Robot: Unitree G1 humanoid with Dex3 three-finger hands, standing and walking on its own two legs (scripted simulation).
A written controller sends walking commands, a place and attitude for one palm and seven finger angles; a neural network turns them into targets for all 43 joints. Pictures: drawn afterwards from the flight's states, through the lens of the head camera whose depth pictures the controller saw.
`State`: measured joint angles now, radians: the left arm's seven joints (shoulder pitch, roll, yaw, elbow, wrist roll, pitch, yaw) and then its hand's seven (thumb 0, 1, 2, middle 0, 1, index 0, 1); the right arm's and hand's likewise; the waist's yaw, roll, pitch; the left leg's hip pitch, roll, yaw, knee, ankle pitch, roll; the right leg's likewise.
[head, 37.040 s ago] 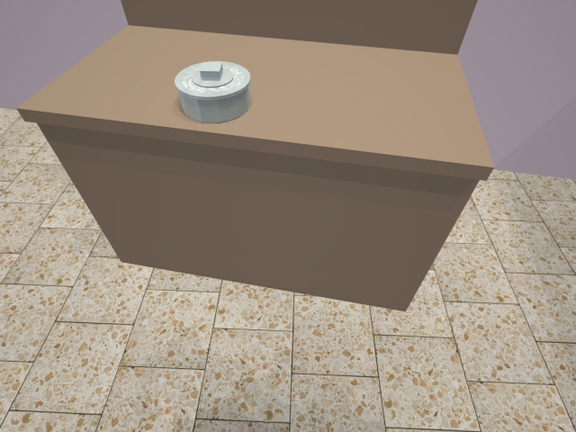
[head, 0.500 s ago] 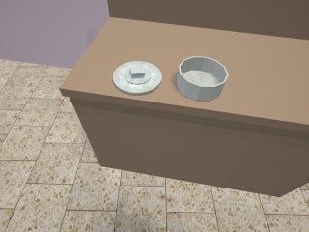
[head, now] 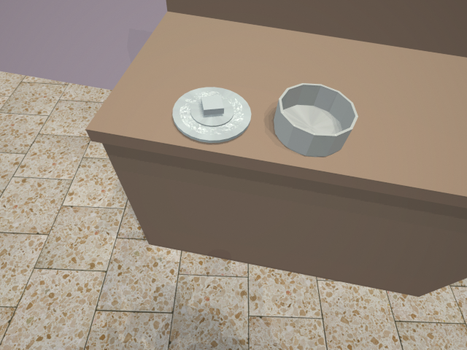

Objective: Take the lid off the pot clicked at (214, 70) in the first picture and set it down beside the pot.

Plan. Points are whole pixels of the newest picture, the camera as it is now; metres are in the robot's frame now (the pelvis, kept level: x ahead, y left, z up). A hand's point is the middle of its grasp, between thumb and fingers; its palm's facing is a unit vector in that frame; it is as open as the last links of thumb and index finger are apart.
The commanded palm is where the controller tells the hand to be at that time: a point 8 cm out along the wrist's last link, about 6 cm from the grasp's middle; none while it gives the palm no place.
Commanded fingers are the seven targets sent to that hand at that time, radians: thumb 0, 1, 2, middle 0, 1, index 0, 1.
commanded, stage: look to check the result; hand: left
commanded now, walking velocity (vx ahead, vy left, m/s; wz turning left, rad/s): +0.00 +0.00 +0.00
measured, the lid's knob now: (212, 105) +0.62 +0.09 +0.02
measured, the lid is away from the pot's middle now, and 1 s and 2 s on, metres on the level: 0.24 0.24 0.24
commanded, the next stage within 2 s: stand and wait in 0.28 s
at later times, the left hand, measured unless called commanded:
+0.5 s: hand (123, 346) +0.14 +0.21 -0.17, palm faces +0.03 -0.97 -0.22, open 7.3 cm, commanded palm none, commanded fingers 0.00 0.90 0.90 -0.20 -0.30 -0.20 -0.30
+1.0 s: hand out of the picture +0.09 +0.19 -0.17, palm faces +0.05 -0.98 -0.21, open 7.2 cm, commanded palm none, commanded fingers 0.00 0.90 0.90 -0.20 -0.30 -0.20 -0.30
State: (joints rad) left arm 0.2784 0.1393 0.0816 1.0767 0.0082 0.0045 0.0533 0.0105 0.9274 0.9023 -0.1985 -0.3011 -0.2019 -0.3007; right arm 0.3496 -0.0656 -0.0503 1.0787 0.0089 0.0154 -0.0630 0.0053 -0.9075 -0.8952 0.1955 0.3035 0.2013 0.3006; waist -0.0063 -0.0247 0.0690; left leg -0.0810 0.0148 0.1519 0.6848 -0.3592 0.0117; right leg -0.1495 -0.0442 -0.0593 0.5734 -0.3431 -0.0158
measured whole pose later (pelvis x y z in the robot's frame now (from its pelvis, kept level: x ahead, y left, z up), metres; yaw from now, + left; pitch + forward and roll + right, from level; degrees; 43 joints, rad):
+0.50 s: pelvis +0.06 +0.03 +0.00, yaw +0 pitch +0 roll +0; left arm 0.16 0.17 0.06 1.02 0.01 -0.01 0.04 0.01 0.92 0.90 -0.20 -0.30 -0.20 -0.30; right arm 0.36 -0.08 -0.04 1.10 0.00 0.01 -0.04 0.01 -0.91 -0.90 0.20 0.30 0.20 0.30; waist -0.04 0.01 0.06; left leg -0.11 0.00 0.06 0.50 -0.40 0.02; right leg -0.23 -0.02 -0.03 0.54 -0.31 0.01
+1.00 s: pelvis +0.05 +0.01 +0.00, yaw -1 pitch -1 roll -1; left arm 0.24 0.15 0.06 1.08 0.01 0.00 0.05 0.00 0.94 0.90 -0.20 -0.30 -0.20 -0.30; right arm 0.30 -0.10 -0.06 1.10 -0.01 0.00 -0.05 0.01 -0.91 -0.90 0.19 0.30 0.20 0.30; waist -0.02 0.01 0.05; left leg -0.06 0.04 0.06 0.43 -0.35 -0.01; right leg -0.18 0.01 -0.04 0.46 -0.27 -0.02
